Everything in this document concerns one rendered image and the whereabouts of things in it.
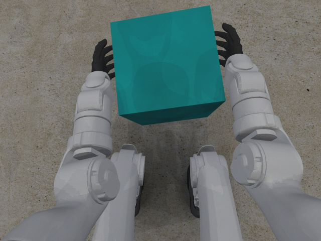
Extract robot left upper arm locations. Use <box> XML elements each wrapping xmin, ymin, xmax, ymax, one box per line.
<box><xmin>0</xmin><ymin>156</ymin><xmax>120</xmax><ymax>241</ymax></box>

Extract robot right hand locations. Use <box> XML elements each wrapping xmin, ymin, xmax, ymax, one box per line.
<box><xmin>214</xmin><ymin>23</ymin><xmax>243</xmax><ymax>67</ymax></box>

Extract carton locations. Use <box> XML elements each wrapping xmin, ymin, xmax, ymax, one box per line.
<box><xmin>110</xmin><ymin>6</ymin><xmax>226</xmax><ymax>126</ymax></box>

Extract left robot forearm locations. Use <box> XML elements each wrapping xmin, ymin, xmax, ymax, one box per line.
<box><xmin>58</xmin><ymin>71</ymin><xmax>115</xmax><ymax>170</ymax></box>

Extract robot foot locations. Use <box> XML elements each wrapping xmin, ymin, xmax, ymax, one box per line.
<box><xmin>187</xmin><ymin>165</ymin><xmax>200</xmax><ymax>218</ymax></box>
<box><xmin>134</xmin><ymin>178</ymin><xmax>144</xmax><ymax>217</ymax></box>

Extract right robot forearm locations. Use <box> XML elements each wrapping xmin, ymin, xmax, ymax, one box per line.
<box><xmin>223</xmin><ymin>54</ymin><xmax>303</xmax><ymax>166</ymax></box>

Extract robot right upper arm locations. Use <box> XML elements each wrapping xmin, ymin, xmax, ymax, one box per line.
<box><xmin>230</xmin><ymin>139</ymin><xmax>321</xmax><ymax>241</ymax></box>

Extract right robot foot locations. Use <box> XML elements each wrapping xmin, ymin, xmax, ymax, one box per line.
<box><xmin>187</xmin><ymin>165</ymin><xmax>200</xmax><ymax>218</ymax></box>

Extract robot left hand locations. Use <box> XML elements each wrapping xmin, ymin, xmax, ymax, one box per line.
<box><xmin>91</xmin><ymin>39</ymin><xmax>115</xmax><ymax>80</ymax></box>

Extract left robot foot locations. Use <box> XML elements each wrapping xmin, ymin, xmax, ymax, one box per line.
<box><xmin>134</xmin><ymin>178</ymin><xmax>144</xmax><ymax>217</ymax></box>

